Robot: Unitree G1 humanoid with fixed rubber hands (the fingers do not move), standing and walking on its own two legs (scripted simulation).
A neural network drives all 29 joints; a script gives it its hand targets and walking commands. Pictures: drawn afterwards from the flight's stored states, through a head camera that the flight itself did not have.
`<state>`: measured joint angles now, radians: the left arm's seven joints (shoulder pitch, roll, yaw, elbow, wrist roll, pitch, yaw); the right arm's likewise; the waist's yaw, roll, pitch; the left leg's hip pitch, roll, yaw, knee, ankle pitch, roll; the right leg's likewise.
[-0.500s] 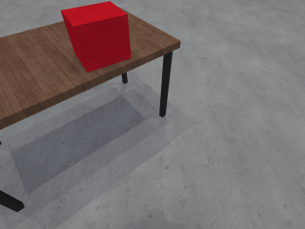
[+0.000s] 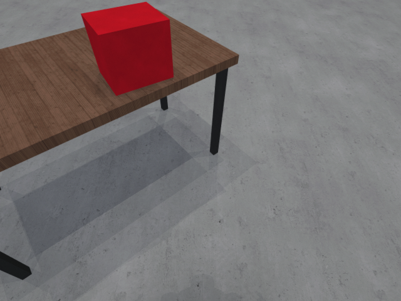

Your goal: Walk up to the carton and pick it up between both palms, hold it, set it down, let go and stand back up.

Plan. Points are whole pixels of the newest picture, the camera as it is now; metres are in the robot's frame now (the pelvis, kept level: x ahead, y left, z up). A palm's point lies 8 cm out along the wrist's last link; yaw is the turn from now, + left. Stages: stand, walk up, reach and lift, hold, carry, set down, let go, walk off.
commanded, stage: walk up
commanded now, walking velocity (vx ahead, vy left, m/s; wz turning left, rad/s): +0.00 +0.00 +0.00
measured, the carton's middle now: (131, 48) +0.93 +0.27 +0.03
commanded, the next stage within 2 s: none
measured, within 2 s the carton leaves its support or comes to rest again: neither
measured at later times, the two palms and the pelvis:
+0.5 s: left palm out of the picture +0.03 +0.31 -0.14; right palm (331, 288) +0.18 -0.29 -0.13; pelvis +0.06 -0.01 -0.02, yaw +13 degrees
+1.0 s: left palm (70, 297) +0.16 +0.30 -0.15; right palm (301, 208) +0.39 -0.29 -0.16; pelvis +0.23 -0.03 -0.06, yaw +22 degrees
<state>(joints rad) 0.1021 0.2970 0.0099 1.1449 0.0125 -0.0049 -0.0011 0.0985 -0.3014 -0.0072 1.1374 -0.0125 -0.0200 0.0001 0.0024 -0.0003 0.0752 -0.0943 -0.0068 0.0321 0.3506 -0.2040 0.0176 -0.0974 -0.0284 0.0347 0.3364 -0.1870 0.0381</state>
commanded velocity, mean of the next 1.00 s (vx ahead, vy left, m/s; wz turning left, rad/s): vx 0.00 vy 0.00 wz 0.00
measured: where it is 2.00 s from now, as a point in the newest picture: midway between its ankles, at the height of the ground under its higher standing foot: (205, 242)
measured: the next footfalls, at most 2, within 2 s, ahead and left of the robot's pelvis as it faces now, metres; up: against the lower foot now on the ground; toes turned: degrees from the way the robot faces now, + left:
left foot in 0.54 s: +0.18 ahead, +0.14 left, +0.00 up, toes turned +18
right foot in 0.92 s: +0.39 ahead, -0.09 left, +0.00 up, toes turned +18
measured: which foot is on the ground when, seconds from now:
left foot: down 0.00-0.34, up 0.36-0.52, down 0.54-0.98, up 1.00-1.00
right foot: down 0.00-0.58, up 0.60-0.90, down 0.92-1.00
